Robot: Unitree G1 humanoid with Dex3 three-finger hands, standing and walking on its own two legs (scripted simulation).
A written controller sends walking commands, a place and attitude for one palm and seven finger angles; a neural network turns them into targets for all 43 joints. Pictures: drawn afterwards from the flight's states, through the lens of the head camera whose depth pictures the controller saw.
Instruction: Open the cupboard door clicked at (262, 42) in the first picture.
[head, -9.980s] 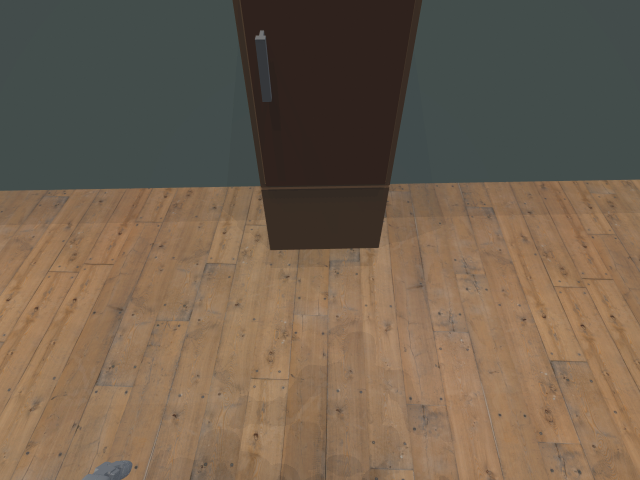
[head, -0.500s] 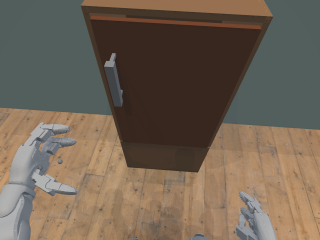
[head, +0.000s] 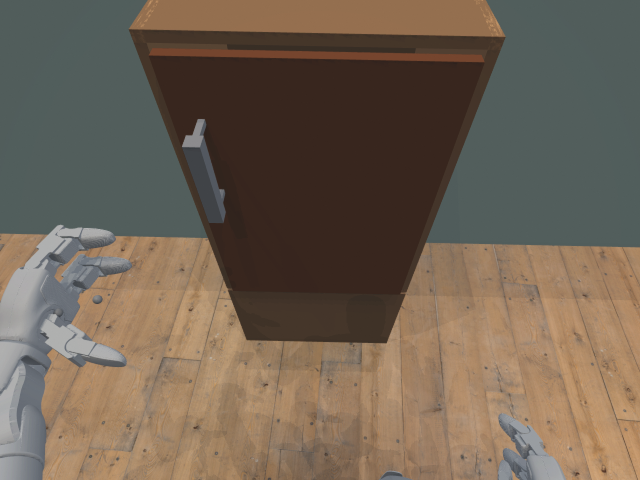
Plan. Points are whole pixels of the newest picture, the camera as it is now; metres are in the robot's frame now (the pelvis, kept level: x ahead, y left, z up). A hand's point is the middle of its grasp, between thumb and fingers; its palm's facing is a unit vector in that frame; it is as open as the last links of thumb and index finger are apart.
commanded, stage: raise the hand with hooked fingers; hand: left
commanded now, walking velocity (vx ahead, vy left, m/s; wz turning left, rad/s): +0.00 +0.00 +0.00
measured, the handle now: (209, 173) +0.53 +0.20 +0.05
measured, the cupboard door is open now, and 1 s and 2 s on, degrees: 0 0 0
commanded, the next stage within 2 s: move the hooked fingers beside the handle in 0.26 s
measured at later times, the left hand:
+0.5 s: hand (92, 300) +0.29 +0.28 +0.08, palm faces +0.06 -1.00 -0.02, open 14.0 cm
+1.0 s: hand (119, 255) +0.36 +0.27 +0.07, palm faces +0.02 -1.00 -0.01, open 14.0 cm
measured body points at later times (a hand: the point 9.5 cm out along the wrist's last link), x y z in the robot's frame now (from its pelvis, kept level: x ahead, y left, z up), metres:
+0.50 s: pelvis -0.01 +0.00 +0.00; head +0.04 -0.01 +0.45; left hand +0.28 +0.33 +0.08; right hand +0.15 -0.25 -0.09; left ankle -0.04 +0.11 -0.71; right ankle +0.04 -0.11 -0.71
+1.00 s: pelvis -0.01 +0.00 -0.01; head +0.07 +0.01 +0.44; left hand +0.35 +0.32 +0.07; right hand +0.09 -0.26 -0.11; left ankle -0.04 +0.11 -0.71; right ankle +0.04 -0.11 -0.71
